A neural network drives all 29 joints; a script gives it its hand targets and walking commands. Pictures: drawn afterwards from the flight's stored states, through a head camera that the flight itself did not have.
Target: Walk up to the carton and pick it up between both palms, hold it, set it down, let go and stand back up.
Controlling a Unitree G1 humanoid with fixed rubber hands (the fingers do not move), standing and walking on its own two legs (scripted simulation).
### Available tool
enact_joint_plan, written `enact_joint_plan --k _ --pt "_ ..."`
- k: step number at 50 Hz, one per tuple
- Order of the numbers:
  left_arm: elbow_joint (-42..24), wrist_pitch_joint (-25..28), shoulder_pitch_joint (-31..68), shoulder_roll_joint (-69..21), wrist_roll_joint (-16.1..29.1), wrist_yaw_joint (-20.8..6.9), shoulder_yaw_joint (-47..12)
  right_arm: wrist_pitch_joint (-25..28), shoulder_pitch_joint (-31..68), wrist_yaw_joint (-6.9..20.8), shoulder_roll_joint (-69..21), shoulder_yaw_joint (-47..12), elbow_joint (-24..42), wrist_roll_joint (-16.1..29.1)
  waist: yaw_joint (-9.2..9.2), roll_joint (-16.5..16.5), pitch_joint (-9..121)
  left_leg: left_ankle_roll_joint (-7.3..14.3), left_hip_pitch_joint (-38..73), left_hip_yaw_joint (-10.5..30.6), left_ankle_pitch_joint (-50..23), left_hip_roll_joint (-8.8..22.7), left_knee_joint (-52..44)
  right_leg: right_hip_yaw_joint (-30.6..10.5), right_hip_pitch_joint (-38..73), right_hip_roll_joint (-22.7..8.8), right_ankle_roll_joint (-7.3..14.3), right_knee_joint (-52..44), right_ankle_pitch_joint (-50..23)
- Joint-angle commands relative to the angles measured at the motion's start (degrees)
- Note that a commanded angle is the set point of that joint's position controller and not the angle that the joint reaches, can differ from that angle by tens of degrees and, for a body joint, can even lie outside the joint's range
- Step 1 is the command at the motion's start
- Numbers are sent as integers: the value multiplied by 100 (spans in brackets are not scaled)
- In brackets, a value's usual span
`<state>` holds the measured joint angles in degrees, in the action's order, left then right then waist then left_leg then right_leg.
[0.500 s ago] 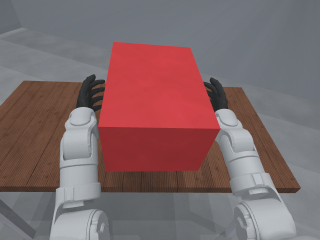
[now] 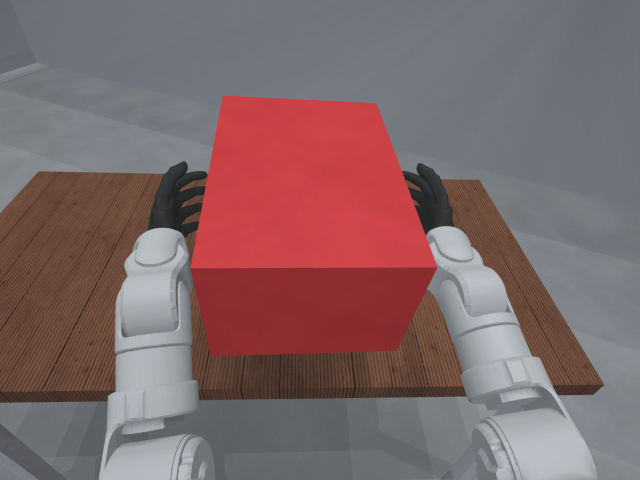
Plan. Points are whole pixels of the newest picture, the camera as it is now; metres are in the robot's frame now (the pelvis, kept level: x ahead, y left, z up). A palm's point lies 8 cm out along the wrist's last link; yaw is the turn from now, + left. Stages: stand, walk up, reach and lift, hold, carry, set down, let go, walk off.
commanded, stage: hold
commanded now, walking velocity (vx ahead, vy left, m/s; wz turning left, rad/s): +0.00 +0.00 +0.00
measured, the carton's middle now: (303, 214) +0.41 +0.00 +0.15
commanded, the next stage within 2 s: none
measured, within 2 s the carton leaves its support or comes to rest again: neither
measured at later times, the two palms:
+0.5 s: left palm (165, 234) +0.35 +0.16 +0.18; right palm (428, 232) +0.35 -0.15 +0.16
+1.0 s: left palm (164, 232) +0.35 +0.16 +0.18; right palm (431, 229) +0.35 -0.15 +0.17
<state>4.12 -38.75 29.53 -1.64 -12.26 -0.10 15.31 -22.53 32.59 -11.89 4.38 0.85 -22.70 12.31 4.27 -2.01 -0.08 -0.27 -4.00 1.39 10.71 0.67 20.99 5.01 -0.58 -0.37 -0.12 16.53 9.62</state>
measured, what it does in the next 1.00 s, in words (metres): stands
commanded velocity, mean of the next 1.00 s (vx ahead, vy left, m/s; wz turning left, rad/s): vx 0.00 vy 0.00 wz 0.00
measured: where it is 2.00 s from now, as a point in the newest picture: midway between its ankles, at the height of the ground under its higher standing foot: outside the picture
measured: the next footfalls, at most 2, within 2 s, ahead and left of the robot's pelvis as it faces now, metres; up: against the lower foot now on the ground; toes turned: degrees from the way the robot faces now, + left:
none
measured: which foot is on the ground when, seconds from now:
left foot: down 0.00-1.00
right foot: down 0.00-1.00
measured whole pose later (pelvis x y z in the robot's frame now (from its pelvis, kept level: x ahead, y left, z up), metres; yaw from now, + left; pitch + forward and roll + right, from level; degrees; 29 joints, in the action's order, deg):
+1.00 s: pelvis -0.01 +0.00 +0.00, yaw +0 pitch -6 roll -1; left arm 6.2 -38.7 31.8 -1.0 -12.3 -0.1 15.6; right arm -21.6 34.3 -11.3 3.7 2.3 -24.9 10.7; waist 3.3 -2.0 -0.8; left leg -0.3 -4.4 1.3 9.4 0.6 20.1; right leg 4.9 -1.4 -0.4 0.1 16.6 8.8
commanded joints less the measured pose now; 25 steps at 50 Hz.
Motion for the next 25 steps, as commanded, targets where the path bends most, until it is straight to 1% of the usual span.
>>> enact_joint_plan --k 1,2,3,4,5,6,7,8,9,10,11,12,13,14,15,16,17,18,19,20,21,22,23,24,25 --pt "-1392 281 3732 -3120 948 -737 -3553 440 4626 557 -3424 -2670 2604 742 31 459 2821 -325 686 -18 -2186 -398 -19 -98 849 423 -231 69 -2163" --pt "-1172 257 3731 -3103 889 -728 -3486 378 4606 536 -3316 -2622 2507 704 66 443 2494 -339 659 -15 -2061 -391 -68 -78 667 421 -207 12 -1967" --pt "-1190 253 3796 -3092 846 -730 -3472 366 4527 561 -3364 -2637 2411 695 53 466 2265 -309 584 -57 -1879 -407 -145 -93 556 427 -210 -33 -1595" --pt "-1044 270 3783 -3027 803 -739 -3355 354 4598 577 -3335 -2526 2301 625 27 320 2213 -275 519 -44 -1707 -352 -201 -64 464 447 -224 -64 -1389" --pt "-1043 263 3906 -3047 807 -728 -3384 324 4542 611 -3341 -2463 2198 554 8 375 2132 -237 483 -49 -1443 -336 -275 -67 387 426 -204 -122 -1111" --pt "-1041 246 3783 -2985 788 -733 -3344 327 4431 615 -3343 -2510 2163 527 17 336 2124 -260 495 -57 -1600 -359 -253 -22 470 390 -218 -82 -1323" --pt "-1344 245 3698 -3073 831 -729 -3451 363 4223 604 -3303 -2532 2226 572 46 473 2356 -313 653 -48 -1926 -328 -222 -57 511 422 -209 -36 -1537" --pt "-1278 232 3672 -2992 843 -739 -3469 342 4288 602 -3210 -2544 2429 602 49 358 2223 -296 555 -78 -1880 -350 -189 -103 567 403 -221 -66 -1521" --pt "-1365 236 3573 -3023 888 -739 -3505 380 4235 581 -3305 -2602 2380 624 24 351 2545 -331 752 -39 -2197 -327 -132 -86 651 426 -225 4 -1824" --pt "-1081 213 3534 -2995 787 -762 -3365 333 4353 556 -3262 -2614 2326 572 50 274 2200 -314 659 -79 -2055 -399 -166 -104 609 378 -220 -53 -1856" --pt "-1300 252 3590 -3019 885 -776 -3471 382 4403 542 -3393 -2727 2591 643 64 302 2527 -337 769 -90 -2086 -403 -97 -80 679 407 -231 7 -2062" --pt "-991 181 3375 -2959 739 -804 -3282 327 4344 526 -3333 -2626 2432 621 24 220 2126 -280 555 -124 -1852 -428 -190 -117 682 377 -271 -56 -1914" --pt "-1131 199 3572 -2937 814 -825 -3280 341 4452 535 -3319 -2558 2527 566 22 262 2262 -261 599 -106 -1838 -419 -231 -95 699 371 -256 -55 -1887" --pt "-1054 171 3356 -3054 786 -839 -3356 377 4423 531 -3290 -2536 2541 534 101 262 2257 -245 633 -80 -1920 -410 -230 -70 636 412 -236 -102 -1796" --pt "-1149 185 3587 -3068 885 -803 -3477 407 4508 561 -3265 -2544 2613 560 75 382 2441 -308 718 -109 -2040 -406 -165 -74 566 404 -203 -77 -1762" --pt "-1207 200 3657 -3097 873 -792 -3569 388 4431 563 -3236 -2498 2504 542 162 388 2407 -328 714 -93 -1962 -406 -182 -62 529 412 -231 -83 -1657" --pt "-1192 220 3733 -2994 826 -789 -3413 391 4512 586 -3322 -2549 2428 523 66 376 2278 -308 645 -94 -1817 -413 -229 -60 572 403 -224 -112 -1475" --pt "-1353 284 3864 -3145 987 -738 -3654 458 4586 626 -3279 -2558 2565 575 120 442 2545 -341 818 -34 -2080 -358 -167 -18 491 442 -178 -71 -1536" --pt "-1414 291 3761 -3275 1031 -703 -3700 489 4610 657 -3268 -2592 2696 612 16 379 2781 -359 905 -6 -2302 -323 -129 -29 455 500 -183 -72 -1586" --pt "-1604 343 3895 -3073 974 -658 -3645 407 4387 670 -3276 -2670 2365 627 -46 503 2808 -351 963 2 -2277 -318 -80 -26 458 471 -171 -46 -1543" --pt "-1446 324 3919 -3168 984 -612 -3709 474 4577 685 -3287 -2699 2487 658 -82 700 2819 -358 879 -29 -2097 -332 -126 -47 396 465 -146 -29 -1421" --pt "-1493 310 3860 -3094 1014 -598 -3772 515 4668 702 -3219 -2688 2624 678 -64 586 2881 -347 907 -23 -2182 -333 -78 -47 360 453 -135 -24 -1459" --pt "-1628 311 3820 -3225 1053 -571 -3952 500 4474 685 -3229 -2681 2594 680 46 592 3008 -422 992 -38 -2397 -330 18 -42 362 494 -142 32 -1632" --pt "-1369 296 3870 -3182 976 -554 -3742 453 4583 695 -3312 -2741 2423 652 -80 476 2801 -355 898 -34 -2153 -352 -63 -36 324 470 -147 -46 -1511" --pt "-1208 345 3976 -3140 982 -577 -3669 469 4637 703 -3323 -2588 2310 568 8 402 2682 -328 868 6 -1925 -311 -110 -12 202 468 -142 -108 -1314"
